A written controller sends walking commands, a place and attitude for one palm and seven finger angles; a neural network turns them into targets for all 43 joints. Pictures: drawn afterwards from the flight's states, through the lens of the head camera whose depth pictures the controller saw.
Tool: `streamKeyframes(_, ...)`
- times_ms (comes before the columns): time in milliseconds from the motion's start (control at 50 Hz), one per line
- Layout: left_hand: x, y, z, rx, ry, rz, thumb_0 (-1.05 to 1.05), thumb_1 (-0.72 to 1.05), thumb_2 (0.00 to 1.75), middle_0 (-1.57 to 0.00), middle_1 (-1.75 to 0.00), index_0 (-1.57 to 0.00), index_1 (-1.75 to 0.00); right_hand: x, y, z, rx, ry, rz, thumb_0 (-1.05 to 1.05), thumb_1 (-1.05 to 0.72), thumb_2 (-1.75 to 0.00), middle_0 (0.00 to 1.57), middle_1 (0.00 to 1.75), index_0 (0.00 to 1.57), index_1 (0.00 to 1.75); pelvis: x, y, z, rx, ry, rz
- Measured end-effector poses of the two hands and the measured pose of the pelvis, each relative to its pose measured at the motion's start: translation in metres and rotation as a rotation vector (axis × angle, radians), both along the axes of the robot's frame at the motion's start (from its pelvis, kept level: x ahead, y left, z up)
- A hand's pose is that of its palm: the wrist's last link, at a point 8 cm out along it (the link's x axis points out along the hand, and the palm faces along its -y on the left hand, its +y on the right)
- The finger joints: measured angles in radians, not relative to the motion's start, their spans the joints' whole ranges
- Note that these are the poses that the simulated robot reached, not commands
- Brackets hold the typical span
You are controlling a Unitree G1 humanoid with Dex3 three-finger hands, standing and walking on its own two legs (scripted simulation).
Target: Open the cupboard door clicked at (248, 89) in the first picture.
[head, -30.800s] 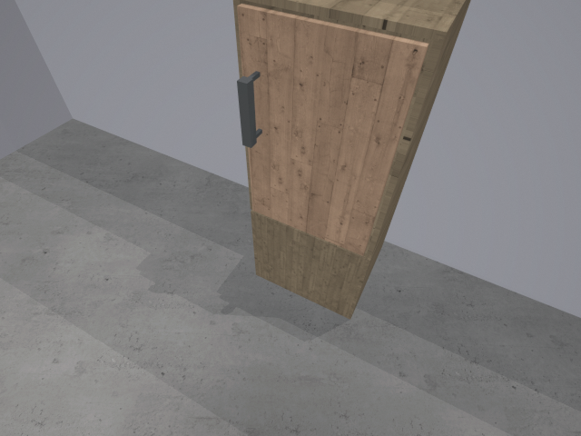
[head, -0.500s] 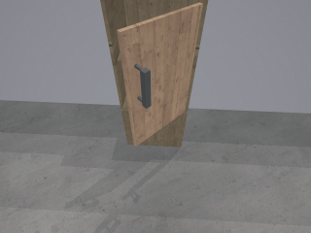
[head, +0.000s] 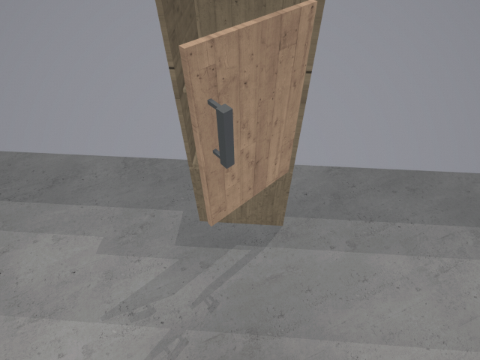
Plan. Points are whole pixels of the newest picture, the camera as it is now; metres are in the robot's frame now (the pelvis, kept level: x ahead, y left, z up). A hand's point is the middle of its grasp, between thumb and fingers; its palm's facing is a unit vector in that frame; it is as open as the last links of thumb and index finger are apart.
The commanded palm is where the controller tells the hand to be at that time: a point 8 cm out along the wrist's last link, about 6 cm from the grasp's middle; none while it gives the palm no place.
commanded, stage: look to check the result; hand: left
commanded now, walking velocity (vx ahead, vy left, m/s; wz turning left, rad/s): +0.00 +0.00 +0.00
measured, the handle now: (220, 134) +0.58 +0.08 +0.04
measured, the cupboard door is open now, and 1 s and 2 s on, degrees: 45 45 45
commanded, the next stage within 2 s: walk to a spot facing it in 0.12 s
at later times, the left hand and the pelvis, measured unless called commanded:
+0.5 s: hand out of the picture +0.00 +0.17 -0.18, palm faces +0.00 -0.98 -0.20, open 7.4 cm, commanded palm none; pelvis +0.01 -0.01 -0.01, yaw -5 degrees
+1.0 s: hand out of the picture +0.12 +0.14 -0.16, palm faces -0.30 -0.91 -0.29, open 7.4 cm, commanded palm none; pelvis +0.00 -0.04 +0.00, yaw -21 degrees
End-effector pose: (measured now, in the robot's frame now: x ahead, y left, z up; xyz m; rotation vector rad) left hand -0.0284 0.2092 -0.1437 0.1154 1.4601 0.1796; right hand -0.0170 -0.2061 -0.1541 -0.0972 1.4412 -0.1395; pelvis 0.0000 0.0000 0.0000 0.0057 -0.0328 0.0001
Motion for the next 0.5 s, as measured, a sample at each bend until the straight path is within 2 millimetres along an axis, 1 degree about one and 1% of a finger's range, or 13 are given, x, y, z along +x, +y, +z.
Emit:
streamKeyframes(180,0.008,-0.007,-0.001,-0.011,-0.006,-0.001,0.0,0.91,0.9,-0.2,-0.3,-0.2,-0.3,0.009,-0.008,0.002,-0.013,-0.005,0.006,0.0,-0.91,-0.9,0.19,0.3,0.2,0.3,0.006,-0.004,0.0,0.002,0.003,0.001)
streamKeyframes(320,0.014,-0.008,0.0,-0.004,-0.008,0.0,0.0,0.91,0.9,-0.2,-0.3,-0.2,-0.3,0.013,-0.011,0.001,-0.016,-0.001,0.003,0.0,-0.91,-0.9,0.2,0.3,0.2,0.3,0.009,-0.007,0.0,0.002,0.006,-0.006)
streamKeyframes(420,0.02,-0.003,-0.003,0.003,0.012,-0.017,0.0,0.91,0.9,-0.2,-0.3,-0.2,-0.3,0.014,-0.018,-0.002,-0.034,-0.008,-0.043,0.0,-0.91,-0.9,0.2,0.3,0.2,0.3,0.009,-0.008,-0.004,-0.004,0.01,-0.045)
streamKeyframes(500,0.031,0.007,-0.007,0.012,0.019,-0.048,0.0,0.91,0.9,-0.2,-0.3,-0.2,-0.3,0.015,-0.024,-0.002,-0.06,-0.032,-0.089,0.0,-0.91,-0.9,0.2,0.3,0.2,0.3,0.008,-0.006,-0.008,-0.007,0.014,-0.079)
